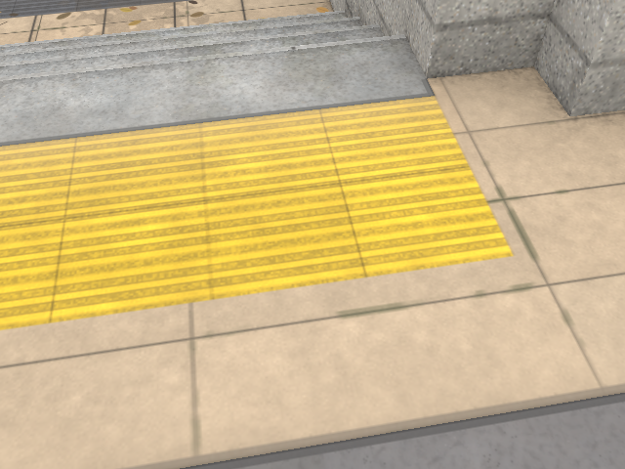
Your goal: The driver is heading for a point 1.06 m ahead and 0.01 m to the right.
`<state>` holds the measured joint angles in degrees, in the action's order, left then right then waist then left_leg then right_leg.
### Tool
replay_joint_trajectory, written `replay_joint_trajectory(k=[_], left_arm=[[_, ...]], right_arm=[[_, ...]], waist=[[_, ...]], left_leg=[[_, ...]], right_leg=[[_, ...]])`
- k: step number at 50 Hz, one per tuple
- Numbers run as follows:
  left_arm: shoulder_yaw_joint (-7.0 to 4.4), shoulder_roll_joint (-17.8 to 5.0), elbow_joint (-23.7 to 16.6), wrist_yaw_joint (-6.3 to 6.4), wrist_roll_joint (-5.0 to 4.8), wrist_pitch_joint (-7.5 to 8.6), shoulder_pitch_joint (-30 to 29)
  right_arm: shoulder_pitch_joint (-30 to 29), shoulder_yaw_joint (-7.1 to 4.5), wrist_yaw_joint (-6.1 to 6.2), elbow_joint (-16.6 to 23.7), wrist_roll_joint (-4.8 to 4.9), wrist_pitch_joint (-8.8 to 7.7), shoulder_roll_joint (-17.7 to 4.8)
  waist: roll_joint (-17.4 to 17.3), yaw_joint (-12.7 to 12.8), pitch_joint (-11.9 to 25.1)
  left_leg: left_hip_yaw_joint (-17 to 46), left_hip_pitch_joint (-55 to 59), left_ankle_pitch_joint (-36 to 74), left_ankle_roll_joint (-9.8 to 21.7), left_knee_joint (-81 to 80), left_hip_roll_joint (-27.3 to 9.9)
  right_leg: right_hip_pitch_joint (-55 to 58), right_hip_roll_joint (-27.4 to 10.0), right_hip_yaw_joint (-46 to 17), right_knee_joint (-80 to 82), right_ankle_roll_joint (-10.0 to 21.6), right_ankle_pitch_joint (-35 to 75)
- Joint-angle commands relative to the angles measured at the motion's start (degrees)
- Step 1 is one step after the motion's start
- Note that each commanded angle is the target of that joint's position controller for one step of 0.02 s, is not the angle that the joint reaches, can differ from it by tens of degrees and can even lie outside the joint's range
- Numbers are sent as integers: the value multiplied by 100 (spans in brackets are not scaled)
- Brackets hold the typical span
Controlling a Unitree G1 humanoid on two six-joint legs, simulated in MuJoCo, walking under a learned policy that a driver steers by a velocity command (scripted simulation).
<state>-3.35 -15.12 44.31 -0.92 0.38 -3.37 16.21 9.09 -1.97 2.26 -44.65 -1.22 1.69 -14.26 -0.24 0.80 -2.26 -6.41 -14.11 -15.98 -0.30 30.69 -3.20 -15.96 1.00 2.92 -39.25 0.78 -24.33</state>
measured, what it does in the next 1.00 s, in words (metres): walks ahead: right foot, then left foot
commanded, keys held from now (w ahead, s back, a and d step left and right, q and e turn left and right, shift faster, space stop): e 0.30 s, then q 0.08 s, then w+q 0.62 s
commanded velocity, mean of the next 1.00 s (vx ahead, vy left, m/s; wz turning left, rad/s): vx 0.20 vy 0.00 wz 0.00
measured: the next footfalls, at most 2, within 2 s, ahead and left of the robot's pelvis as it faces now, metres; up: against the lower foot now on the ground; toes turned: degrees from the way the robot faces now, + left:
right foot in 0.02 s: +0.02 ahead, -0.09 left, +0.00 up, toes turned -3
left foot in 0.56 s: +0.04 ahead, +0.08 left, +0.00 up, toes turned -12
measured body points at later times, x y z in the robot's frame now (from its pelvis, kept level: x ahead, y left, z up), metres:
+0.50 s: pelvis -0.01 -0.01 +0.01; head +0.00 -0.01 +0.46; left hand +0.14 +0.24 -0.11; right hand +0.03 -0.29 -0.11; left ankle +0.01 +0.10 -0.71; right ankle -0.02 -0.08 -0.73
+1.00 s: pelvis +0.17 -0.03 +0.00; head +0.21 -0.02 +0.44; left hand +0.40 +0.21 -0.08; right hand +0.10 -0.30 -0.13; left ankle +0.00 +0.09 -0.73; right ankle +0.29 -0.14 -0.73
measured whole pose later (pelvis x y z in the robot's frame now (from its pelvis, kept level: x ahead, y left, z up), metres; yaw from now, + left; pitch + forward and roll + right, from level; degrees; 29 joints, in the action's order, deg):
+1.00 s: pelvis +0.17 -0.03 +0.00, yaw +4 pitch +3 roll +0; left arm -1.0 -15.6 39.0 -1.5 1.3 2.3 0.2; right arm 29.8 -3.8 0.4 -52.7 -0.8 -2.5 -14.7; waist 1.0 -6.1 -1.2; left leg 15.7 3.0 -24.2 3.8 19.9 4.4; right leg -28.3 1.2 -0.8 -31.1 -0.5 -9.5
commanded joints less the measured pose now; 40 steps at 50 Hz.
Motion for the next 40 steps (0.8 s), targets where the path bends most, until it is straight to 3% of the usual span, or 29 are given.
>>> replay_joint_trajectory(k=[1,2,3,4,6,8,11,15,19,20,22,24,26,27,28,29,30,31,32,35,40], left_arm=[[-101,-446,-391,20,60,157,202],[-238,-1106,-491,60,129,244,276],[-400,-1653,-395,46,77,252,693],[-347,-1357,-347,47,50,237,838],[-241,-989,-481,107,30,158,75],[-214,-879,-582,135,-23,142,-159],[-251,-946,-560,121,-45,166,31],[-286,-1019,-554,144,5,142,188],[-163,-792,-560,156,101,170,24],[-131,-744,-512,153,124,175,76],[-107,-790,-387,133,176,159,141],[-126,-931,-318,117,199,156,121],[-114,-931,-289,143,134,189,-89],[-74,-804,-293,165,121,234,-189],[4,-525,-395,172,137,303,-392],[68,-316,-627,135,106,397,-665],[-33,-755,-746,135,225,459,-1018],[-58,-798,-695,83,193,514,-940],[-48,-770,-594,22,163,557,-857],[-19,-604,-481,-90,245,567,-853],[43,-452,-709,-93,193,509,-1573]], right_arm=[[253,-310,-26,142,16,-11,-939],[453,-240,-70,290,-49,12,-584],[-280,-148,21,646,8,97,-434],[-335,-178,35,604,-21,143,-595],[-170,-212,-35,418,76,93,-641],[60,-250,-100,311,-31,69,-742],[84,-236,-136,343,-2,89,-672],[-116,-219,-97,463,-5,110,-688],[53,-156,-93,343,22,103,-589],[105,-128,-116,315,0,91,-558],[101,-98,-187,280,-44,53,-548],[139,-85,-231,250,-3,-9,-582],[550,-33,-232,67,13,-121,-419],[825,-21,-207,-59,3,-195,-394],[1282,-41,-172,-179,-38,-283,-588],[1677,-188,-165,-234,-4,-332,-1212],[1738,-299,-228,-354,-18,-324,-1411],[1515,-271,-265,-312,14,-356,-1224],[1333,-238,-289,-283,49,-396,-1038],[1414,-207,-245,-374,92,-488,-771],[2008,-289,-219,-577,94,-503,-787]], waist=[[-366,48,457],[1146,-88,482],[1877,299,180],[881,280,189],[453,-61,-17],[630,-117,253],[488,-44,423],[665,113,314],[668,126,420],[675,158,523],[870,225,304],[790,184,-23],[427,-143,-198],[258,-303,-253],[-340,-467,-264],[-1173,-568,-216],[-751,-579,-748],[-513,-366,-847],[-496,-269,-753],[-608,-232,-340],[-570,-475,-252]], left_leg=[[518,130,1542,488,393,-991],[-13,-1087,-572,31,1809,-364],[330,-1966,-2104,-60,2505,437],[763,-1992,-1938,-49,3126,227],[917,-1994,-1031,-39,3148,115],[848,-1880,-586,-114,3247,200],[870,-1946,-416,-207,3106,258],[937,-2050,-466,-254,2453,303],[797,-1255,-533,-149,1768,283],[717,-947,-580,-103,1548,299],[530,-600,-767,13,1180,407],[477,-305,-887,203,766,496],[387,614,-479,463,-281,598],[595,1121,-553,582,-799,593],[1806,1553,-1332,760,-1516,-130],[4057,1922,-2606,1305,-2350,-1391],[4780,1408,-2665,1657,-2562,-1723],[4480,1266,-2502,1673,-2497,-1521],[4016,1273,-2094,1516,-2488,-1202],[3035,1434,-359,1277,-2401,-576],[2830,1510,851,1339,-2165,-449]], right_leg=[[625,14,-267,1829,173,1298],[1284,-1392,-2242,2271,462,2576],[927,-2294,-3305,2226,1342,4476],[1015,-2108,-2978,2150,1566,4393],[815,-1391,-2210,2156,1266,3503],[1014,-1068,-1949,2096,1143,3795],[1241,-1031,-2038,2072,1160,3614],[1273,-1024,-2443,2112,1242,2819],[901,-1022,-2246,2145,1226,2628],[772,-975,-2243,2282,1215,1780],[415,-956,-2444,2644,1234,-271],[90,-1098,-2616,2763,1261,-1071],[-469,-1021,-2396,2541,1120,-1340],[-797,-838,-2165,2226,956,-1355],[-1267,-465,-1600,1216,710,-1002],[-2211,351,-415,-156,360,-428],[-2731,238,-490,-636,275,-400],[-2659,15,-663,-929,211,2],[-2560,-69,-667,-1021,125,350],[-2329,-136,-442,-1205,-109,1068],[-2643,-187,-294,-841,-375,1471]])
Keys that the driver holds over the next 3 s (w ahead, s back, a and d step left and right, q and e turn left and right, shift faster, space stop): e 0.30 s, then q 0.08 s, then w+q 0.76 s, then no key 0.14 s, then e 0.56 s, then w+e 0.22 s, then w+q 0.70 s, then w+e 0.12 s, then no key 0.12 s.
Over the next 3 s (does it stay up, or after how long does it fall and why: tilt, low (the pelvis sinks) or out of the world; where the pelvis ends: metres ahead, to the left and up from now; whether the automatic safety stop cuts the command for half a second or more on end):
stays up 0.90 0.00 -0.01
